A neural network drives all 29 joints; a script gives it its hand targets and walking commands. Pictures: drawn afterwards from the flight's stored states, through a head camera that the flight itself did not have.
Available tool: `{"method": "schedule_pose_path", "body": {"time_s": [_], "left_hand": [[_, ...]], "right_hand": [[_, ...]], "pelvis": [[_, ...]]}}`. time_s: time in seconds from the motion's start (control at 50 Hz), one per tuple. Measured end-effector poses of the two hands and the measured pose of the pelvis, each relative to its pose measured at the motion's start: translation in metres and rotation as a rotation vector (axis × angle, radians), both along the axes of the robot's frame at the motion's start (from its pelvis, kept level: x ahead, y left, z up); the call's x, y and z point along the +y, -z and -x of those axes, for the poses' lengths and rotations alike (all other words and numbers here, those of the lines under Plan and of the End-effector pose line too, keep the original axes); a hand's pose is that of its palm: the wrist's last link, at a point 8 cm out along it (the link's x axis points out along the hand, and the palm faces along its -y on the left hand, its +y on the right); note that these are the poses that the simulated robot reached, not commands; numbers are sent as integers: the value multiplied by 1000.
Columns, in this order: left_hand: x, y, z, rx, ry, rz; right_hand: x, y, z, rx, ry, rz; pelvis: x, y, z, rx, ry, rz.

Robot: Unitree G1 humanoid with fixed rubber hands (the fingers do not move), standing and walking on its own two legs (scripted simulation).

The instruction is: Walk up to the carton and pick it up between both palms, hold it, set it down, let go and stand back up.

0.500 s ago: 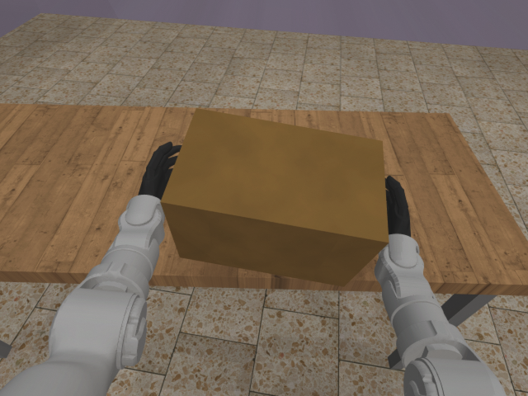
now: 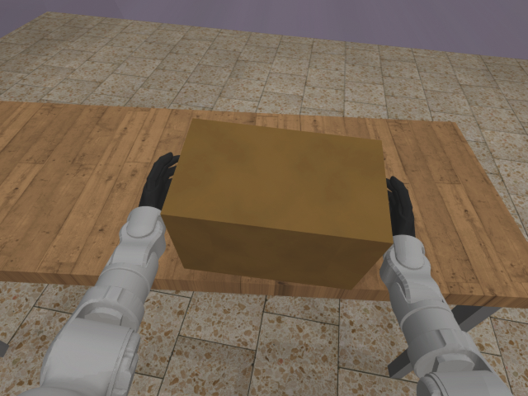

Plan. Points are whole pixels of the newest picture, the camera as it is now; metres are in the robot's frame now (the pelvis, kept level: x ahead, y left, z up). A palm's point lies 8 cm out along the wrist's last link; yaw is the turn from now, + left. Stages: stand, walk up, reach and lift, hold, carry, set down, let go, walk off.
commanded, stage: reach and lift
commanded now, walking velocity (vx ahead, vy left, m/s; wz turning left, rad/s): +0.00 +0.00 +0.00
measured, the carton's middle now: (276, 208) +0.40 +0.00 +0.07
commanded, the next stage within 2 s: hold in 1.64 s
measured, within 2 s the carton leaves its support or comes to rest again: neither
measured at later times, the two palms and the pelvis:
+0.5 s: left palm (137, 186) +0.36 +0.20 +0.16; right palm (415, 198) +0.36 -0.19 +0.14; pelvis +0.00 -0.02 +0.00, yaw +2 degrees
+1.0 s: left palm (134, 188) +0.35 +0.19 +0.17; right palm (427, 186) +0.35 -0.19 +0.17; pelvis -0.01 -0.02 +0.00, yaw +2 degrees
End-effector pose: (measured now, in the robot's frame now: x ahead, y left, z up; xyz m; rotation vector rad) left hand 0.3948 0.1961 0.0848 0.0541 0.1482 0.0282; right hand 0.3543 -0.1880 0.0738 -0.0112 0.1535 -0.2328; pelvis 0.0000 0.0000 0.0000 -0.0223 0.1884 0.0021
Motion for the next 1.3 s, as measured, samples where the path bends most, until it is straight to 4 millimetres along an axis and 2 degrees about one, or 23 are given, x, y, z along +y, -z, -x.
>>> {"method": "schedule_pose_path", "body": {"time_s": [0.2, 0.4, 0.5, 0.66, 0.76, 1.14, 1.3], "left_hand": [[-5, -30, 5, 36, -23, -14], [1, -65, 23, 15, -73, 26], [2, -70, 34, 17, -96, 35], [-6, -65, 48, 47, -106, 51], [-8, -68, 54, 41, -111, 51], [-1, -92, 49, 39, -122, 44], [-4, -91, 51, 56, -121, 41]], "right_hand": [[-6, -28, -5, 39, -28, -1], [-1, -63, -5, 19, -67, -5], [0, -71, -1, 19, -80, -10], [-7, -74, 10, 45, -84, -16], [-10, -82, 14, 39, -89, -12], [-2, -106, 3, 37, -100, -22], [-6, -106, 5, 52, -97, -34]], "pelvis": [[-3, -2, -3, -71, 0, -4], [-10, -4, 0, -179, -16, -11], [-15, -4, 3, -217, -35, -15], [-21, -4, 8, -237, -40, -16], [-23, -4, 10, -228, -31, -14], [-13, -4, 7, -214, -35, -11], [-10, -3, 6, -210, -24, -9]]}}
